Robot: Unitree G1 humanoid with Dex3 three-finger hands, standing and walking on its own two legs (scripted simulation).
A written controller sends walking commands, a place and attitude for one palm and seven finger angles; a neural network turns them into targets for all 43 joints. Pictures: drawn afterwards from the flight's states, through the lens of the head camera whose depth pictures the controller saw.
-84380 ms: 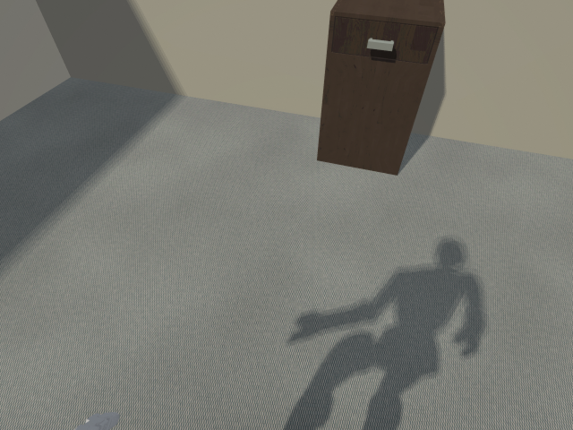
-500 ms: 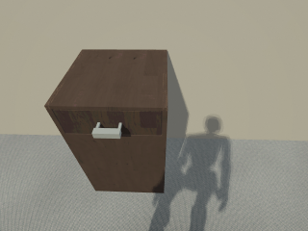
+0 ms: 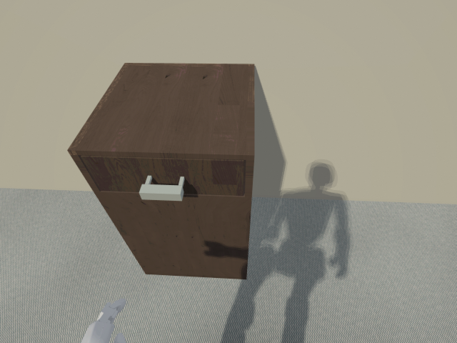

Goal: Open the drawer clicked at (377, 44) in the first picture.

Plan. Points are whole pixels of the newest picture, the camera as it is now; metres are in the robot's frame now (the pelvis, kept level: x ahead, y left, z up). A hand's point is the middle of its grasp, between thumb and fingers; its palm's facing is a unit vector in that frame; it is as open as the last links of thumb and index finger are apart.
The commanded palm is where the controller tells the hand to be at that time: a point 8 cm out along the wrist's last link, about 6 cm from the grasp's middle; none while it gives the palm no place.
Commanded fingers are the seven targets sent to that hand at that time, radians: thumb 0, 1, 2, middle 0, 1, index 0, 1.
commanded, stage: raise the hand with hooked fingers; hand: left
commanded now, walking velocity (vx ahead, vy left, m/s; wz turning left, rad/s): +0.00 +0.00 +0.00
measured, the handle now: (163, 185) +0.49 +0.21 -0.08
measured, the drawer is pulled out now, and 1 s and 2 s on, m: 0.00 0.00 0.00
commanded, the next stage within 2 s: move the hooked fingers above the handle in 1.76 s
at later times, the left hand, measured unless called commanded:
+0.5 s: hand (118, 302) +0.19 +0.21 -0.02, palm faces +0.13 -0.02 -0.99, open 9.8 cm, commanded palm +0.16 +0.22 +0.02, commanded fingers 0.00 0.13 0.57 -0.25 -0.80 -0.25 -0.80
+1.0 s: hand (106, 247) +0.26 +0.24 +0.04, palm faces +0.15 -0.06 -0.99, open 12.7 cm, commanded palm +0.23 +0.23 +0.09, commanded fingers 0.00 -0.45 0.32 -0.30 -1.17 -0.30 -1.17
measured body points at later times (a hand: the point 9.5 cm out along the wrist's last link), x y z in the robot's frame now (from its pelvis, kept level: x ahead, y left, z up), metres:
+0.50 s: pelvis -0.02 -0.04 -0.05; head +0.01 -0.07 +0.40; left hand +0.18 +0.21 +0.03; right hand +0.24 -0.23 -0.12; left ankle -0.03 +0.11 -0.73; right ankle +0.00 -0.12 -0.73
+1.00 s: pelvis -0.01 -0.01 -0.01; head +0.02 -0.04 +0.43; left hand +0.24 +0.24 +0.09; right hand +0.17 -0.27 -0.12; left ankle -0.03 +0.11 -0.73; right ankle +0.00 -0.12 -0.73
